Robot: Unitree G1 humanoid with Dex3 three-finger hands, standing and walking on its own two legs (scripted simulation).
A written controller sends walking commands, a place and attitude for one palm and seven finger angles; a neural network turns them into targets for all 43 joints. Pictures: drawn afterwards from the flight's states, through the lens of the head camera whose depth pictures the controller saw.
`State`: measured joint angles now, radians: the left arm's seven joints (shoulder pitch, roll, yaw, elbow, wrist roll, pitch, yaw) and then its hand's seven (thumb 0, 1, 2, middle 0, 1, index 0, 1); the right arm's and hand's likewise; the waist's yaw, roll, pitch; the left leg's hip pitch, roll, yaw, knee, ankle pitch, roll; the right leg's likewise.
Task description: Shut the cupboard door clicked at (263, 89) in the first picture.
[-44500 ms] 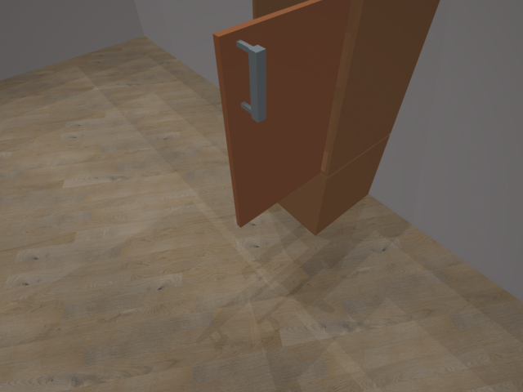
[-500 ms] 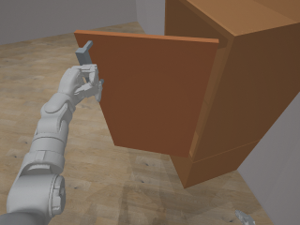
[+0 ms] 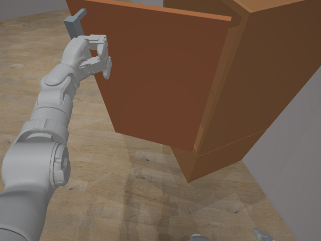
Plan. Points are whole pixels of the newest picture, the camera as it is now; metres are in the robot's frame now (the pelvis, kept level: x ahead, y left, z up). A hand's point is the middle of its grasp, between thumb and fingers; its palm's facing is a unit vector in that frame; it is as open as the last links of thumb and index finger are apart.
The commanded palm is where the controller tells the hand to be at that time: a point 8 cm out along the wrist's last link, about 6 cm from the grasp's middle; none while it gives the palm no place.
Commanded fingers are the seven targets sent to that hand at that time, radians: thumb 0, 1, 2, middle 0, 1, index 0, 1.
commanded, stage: push the door shut along its arc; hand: left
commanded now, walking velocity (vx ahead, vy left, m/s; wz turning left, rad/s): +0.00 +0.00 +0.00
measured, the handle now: (86, 43) +0.57 +0.16 +0.17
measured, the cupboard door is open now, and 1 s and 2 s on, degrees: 52 36 31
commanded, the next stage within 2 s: pull the fist back off the door in 0.84 s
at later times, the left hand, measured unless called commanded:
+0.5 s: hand (123, 48) +0.54 +0.07 +0.17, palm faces -0.44 -0.90 -0.02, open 2.9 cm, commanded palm +0.56 +0.12 +0.18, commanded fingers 0.00 0.90 0.90 -1.30 -1.50 -1.30 -1.50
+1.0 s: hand (138, 40) +0.57 +0.03 +0.17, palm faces -0.44 -0.90 +0.02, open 3.2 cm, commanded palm +0.59 +0.07 +0.18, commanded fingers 0.00 0.90 0.90 -1.30 -1.50 -1.30 -1.50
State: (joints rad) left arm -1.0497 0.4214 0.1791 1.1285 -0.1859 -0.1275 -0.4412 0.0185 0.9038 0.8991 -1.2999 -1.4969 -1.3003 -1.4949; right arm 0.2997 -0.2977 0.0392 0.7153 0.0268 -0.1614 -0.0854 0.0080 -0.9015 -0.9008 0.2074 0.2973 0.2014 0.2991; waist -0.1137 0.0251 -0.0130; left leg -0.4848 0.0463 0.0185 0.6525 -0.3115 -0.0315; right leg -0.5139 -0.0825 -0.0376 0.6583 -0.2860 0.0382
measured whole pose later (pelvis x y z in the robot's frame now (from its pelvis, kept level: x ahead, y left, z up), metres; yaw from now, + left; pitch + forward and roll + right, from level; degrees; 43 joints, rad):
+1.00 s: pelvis +0.01 +0.01 -0.02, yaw -1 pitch +19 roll -1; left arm -1.44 0.44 0.17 1.36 -0.13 -0.10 -0.38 -0.01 0.97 1.01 -1.30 -1.50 -1.30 -1.49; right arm 0.38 -0.29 0.00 0.78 -0.01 -0.13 -0.06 0.00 -0.90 -0.90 0.21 0.30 0.20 0.30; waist -0.22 0.04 -0.05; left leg -0.75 0.06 0.01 0.81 -0.39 -0.02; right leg -0.76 -0.07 -0.03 0.76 -0.33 0.05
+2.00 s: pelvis +0.01 +0.00 +0.01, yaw -2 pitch +7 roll +0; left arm -1.02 0.14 0.19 1.07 -0.10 -0.08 0.04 0.02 0.90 0.90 -1.30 -1.50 -1.30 -1.49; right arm 0.29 -0.21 0.03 0.71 0.02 -0.10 -0.02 0.01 -0.90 -0.90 0.21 0.30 0.20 0.30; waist -0.08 0.04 -0.05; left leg -0.40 0.05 0.05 0.58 -0.30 -0.03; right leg -0.45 -0.07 0.00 0.59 -0.26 0.04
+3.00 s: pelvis +0.04 +0.01 +0.02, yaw -2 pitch -3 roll +0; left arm 0.32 0.30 0.26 -0.28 -0.04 -0.07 0.09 0.02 0.90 0.90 -0.63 -0.76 -0.64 -0.76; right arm 0.22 -0.21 0.03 0.64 0.00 -0.04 -0.07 0.01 -0.90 -0.90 0.21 0.30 0.20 0.30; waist 0.04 0.09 0.01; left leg -0.08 0.06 0.05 0.42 -0.28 -0.03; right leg -0.11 -0.06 -0.02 0.41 -0.24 0.05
